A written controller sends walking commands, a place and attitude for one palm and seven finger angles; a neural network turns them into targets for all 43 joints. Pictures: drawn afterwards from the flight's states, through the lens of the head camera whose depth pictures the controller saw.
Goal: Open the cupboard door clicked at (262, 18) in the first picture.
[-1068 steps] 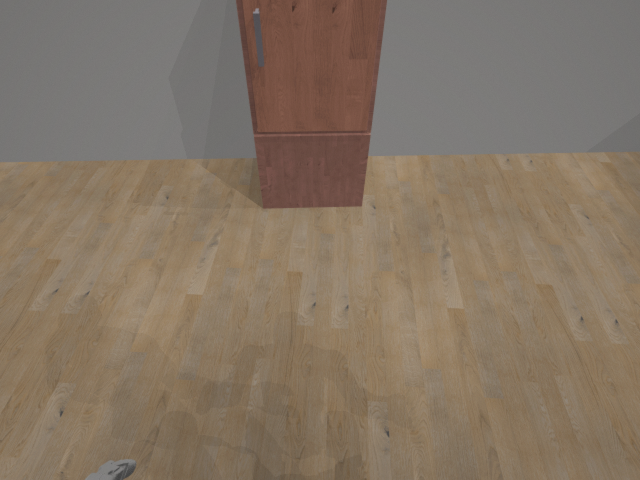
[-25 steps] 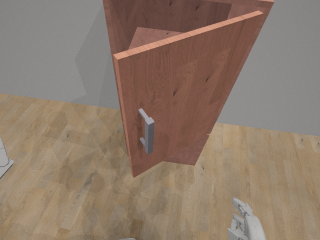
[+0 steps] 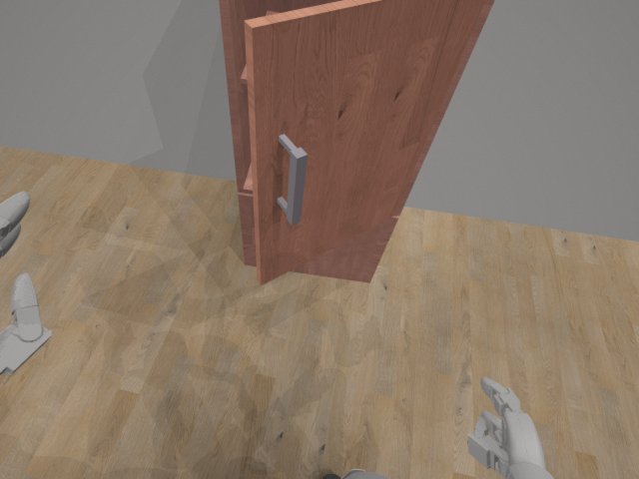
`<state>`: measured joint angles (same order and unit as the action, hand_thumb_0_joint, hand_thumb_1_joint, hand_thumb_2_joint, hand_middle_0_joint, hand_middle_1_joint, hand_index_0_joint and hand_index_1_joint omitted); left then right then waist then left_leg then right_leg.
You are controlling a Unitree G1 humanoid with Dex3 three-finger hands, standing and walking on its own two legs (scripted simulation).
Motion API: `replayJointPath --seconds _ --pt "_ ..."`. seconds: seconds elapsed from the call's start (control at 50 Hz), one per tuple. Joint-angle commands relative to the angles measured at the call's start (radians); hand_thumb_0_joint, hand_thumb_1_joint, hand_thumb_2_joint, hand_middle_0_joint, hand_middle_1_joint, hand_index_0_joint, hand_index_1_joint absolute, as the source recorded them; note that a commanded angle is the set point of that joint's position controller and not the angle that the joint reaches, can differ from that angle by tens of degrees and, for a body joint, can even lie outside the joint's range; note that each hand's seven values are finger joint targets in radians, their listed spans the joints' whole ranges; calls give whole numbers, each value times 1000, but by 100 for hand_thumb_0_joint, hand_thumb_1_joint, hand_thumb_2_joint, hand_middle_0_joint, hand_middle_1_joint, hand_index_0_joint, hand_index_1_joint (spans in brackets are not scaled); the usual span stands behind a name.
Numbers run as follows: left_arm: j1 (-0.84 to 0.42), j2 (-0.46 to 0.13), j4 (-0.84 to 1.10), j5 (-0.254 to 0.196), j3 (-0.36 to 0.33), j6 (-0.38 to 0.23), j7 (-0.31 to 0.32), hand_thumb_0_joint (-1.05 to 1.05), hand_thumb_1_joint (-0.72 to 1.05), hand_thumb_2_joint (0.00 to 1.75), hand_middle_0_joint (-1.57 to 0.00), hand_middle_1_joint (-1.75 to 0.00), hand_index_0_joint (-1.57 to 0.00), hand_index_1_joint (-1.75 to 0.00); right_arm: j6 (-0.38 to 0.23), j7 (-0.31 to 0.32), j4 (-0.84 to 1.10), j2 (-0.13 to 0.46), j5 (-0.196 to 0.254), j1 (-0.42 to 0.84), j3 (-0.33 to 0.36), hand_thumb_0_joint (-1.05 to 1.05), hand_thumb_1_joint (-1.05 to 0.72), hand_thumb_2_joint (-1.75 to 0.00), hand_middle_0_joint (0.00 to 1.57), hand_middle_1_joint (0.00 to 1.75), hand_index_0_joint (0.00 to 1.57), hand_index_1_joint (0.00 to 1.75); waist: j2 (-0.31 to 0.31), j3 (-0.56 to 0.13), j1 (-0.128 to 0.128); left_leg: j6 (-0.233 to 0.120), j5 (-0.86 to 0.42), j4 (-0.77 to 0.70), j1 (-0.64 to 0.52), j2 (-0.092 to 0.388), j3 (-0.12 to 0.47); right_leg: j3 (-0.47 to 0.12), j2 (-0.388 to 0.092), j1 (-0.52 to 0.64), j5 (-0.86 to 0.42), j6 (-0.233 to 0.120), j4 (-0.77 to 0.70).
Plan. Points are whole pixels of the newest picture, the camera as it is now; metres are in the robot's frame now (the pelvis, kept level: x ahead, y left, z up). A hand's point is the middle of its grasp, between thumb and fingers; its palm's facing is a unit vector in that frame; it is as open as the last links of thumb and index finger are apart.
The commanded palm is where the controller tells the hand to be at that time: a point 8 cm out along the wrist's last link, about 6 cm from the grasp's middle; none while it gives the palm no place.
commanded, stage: stop stepping back and stand still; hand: left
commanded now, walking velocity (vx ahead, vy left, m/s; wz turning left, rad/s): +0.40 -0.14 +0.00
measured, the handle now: (289, 182) +0.54 +0.08 +0.01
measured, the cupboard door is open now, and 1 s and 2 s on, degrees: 41 41 41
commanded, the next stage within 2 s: let the arm hang, fingers relaxed in 0.64 s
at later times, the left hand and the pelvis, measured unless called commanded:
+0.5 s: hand out of the picture +0.10 +0.24 +0.16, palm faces +0.43 -0.81 -0.39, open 7.4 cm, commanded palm +0.04 +0.28 +0.18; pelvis -0.09 -0.02 +0.00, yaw +1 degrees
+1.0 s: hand out of the picture -0.02 +0.18 -0.16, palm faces +0.06 -0.98 -0.20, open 7.4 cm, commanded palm none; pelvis -0.11 +0.00 -0.02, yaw +4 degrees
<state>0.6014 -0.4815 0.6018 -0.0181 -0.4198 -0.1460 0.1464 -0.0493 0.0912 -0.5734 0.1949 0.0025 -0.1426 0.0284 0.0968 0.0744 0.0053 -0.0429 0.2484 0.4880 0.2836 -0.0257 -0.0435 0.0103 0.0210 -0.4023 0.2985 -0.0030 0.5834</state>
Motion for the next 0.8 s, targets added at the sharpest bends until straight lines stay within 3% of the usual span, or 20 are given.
replayJointPath --seconds 0.0,0.06,0.12,0.18,0.2,0.22,0.24,0.26,0.28,0.32,0.44,0.48,0.52,0.56,0.6,0.64,0.68,0.7,0.72,0.78 --pt "18 -164 352 -3 -177 -101 42 0 90 90 -20 -30 -20 -30 -130 -7 148 117 -21 11 14 0 -90 -90 20 30 20 30 -342 -238 -9 -22 -410 -222 -131 287 245 -23 -21 41 154 10 279" --pt "17 -106 189 -10 -129 -69 47 0 90 90 -20 -30 -20 -30 -155 -8 103 129 -5 -16 11 0 -90 -90 20 30 20 30 -259 -163 13 -29 -75 -272 -106 241 211 29 -13 69 120 31 152" --pt "-77 -107 54 -6 -113 -44 48 0 90 90 -20 -30 -20 -30 -138 3 92 143 -15 24 1 0 -90 -90 20 30 20 30 -347 -51 16 0 452 -444 110 231 220 128 35 206 196 2 71" --pt "-148 -83 -13 -2 -58 -29 35 0 90 90 -20 -30 -20 -30 -113 7 86 142 -16 38 4 0 -90 -90 20 30 20 30 -276 -71 -8 41 452 -309 182 169 136 156 54 378 207 -40 -153" --pt "-151 -84 -23 2 -42 -23 26 0 90 90 -20 -30 -20 -30 -104 5 82 136 -14 37 6 0 -90 -90 20 30 20 30 -132 -76 -16 37 372 -79 195 96 54 55 -18 368 203 -78 -276" --pt "-136 -101 -35 0 -44 -17 16 0 90 90 -20 -30 -20 -30 -92 -1 77 116 -13 24 6 0 -90 -90 20 30 20 30 123 -71 -12 37 212 311 190 18 -11 -253 -233 226 301 -163 -426" --pt "-213 -111 54 -18 -27 -23 5 0 90 90 -20 -30 -20 -30 -89 -2 76 133 -4 57 8 0 -90 -90 20 30 20 30 219 -12 -27 41 145 590 319 11 24 -423 -386 149 228 -234 -510" --pt "-270 -159 115 -25 -76 -49 4 0 90 90 -20 -30 -20 -30 -99 -7 56 149 -14 44 7 0 -90 -90 20 30 20 30 98 -49 0 55 88 703 351 40 36 -340 -389 172 -30 -238 -455" --pt "-283 -168 156 -18 -93 -68 6 0 90 90 -20 -30 -20 -30 -112 -18 60 127 -13 17 -2 0 -90 -90 20 30 20 30 98 -156 12 60 73 663 335 69 47 -303 -365 244 -22 -234 -394" --pt "-227 -136 109 -15 -88 -62 6 0 90 90 -20 -30 -20 -30 -104 -13 67 123 -8 30 18 0 -90 -90 20 30 20 30 0 -88 15 52 46 541 241 95 25 -234 -298 89 281 -180 -432" --pt "-153 -126 97 -7 -123 -88 35 0 90 90 -20 -30 -20 -30 -145 34 73 107 -21 1 -6 0 -90 -90 20 30 20 30 -96 -110 -4 11 45 -7 -56 45 -85 -134 -213 120 143 -124 -279" --pt "-166 -118 111 -14 -123 -105 36 0 90 90 -20 -30 -20 -30 -152 37 89 137 -17 -20 9 0 -90 -90 20 30 20 30 -230 -138 1 -28 43 -120 -141 121 52 -90 -132 112 26 -56 -95" --pt "-162 -120 102 -10 -124 -113 36 0 90 90 -20 -30 -20 -30 -156 26 102 152 -1 -30 15 0 -90 -90 20 30 20 30 -355 -169 1 -96 -199 -113 -237 283 278 34 -33 -6 16 7 111" --pt "-155 -135 84 -9 -136 -118 23 0 90 90 -20 -30 -20 -30 -161 14 75 147 -15 -22 10 0 -90 -90 20 30 20 30 -331 -127 8 -113 -330 -106 -170 286 249 45 -33 20 148 10 74" --pt "-133 -112 58 -2 -125 -115 14 0 90 90 -20 -30 -20 -30 -161 4 80 157 -7 -16 13 0 -90 -90 20 30 20 30 -250 -90 -4 -66 -240 -39 -21 230 127 41 -38 176 9 3 -83" --pt "-102 -106 34 -6 -109 -114 5 0 90 90 -20 -30 -20 -30 -161 -10 90 141 -4 -5 14 0 -90 -90 20 30 20 30 -40 -90 4 8 -65 133 108 87 0 -172 -167 259 -239 -51 -196" --pt "-91 -105 37 -22 -113 -111 2 0 90 90 -20 -30 -20 -30 -152 -22 86 136 4 -10 27 0 -90 -90 20 30 20 30 112 -95 -6 37 158 424 188 34 10 -339 -314 260 -355 -131 -307" --pt "-91 -112 48 -20 -126 -119 2 0 90 90 -20 -30 -20 -30 -151 -24 77 136 0 -17 23 0 -90 -90 20 30 20 30 69 -117 -3 37 162 446 194 52 32 -292 -317 287 -468 -138 -284" --pt "-218 44 -719 83 250 58 -104 0 90 90 -20 -30 -20 -30 -174 -105 -149 202 -20 43 51 0 -90 -90 20 30 20 30 22 -86 24 18 216 451 299 156 75 -149 -394 247 -642 -167 -104" --pt "-239 151 -764 57 279 155 -138 0 90 90 -20 -30 -20 -30 -5 -108 -140 81 -7 -149 13 0 -90 -90 20 30 20 30 26 -103 47 50 58 210 36 55 -24 3 -213 63 -293 -105 -52"
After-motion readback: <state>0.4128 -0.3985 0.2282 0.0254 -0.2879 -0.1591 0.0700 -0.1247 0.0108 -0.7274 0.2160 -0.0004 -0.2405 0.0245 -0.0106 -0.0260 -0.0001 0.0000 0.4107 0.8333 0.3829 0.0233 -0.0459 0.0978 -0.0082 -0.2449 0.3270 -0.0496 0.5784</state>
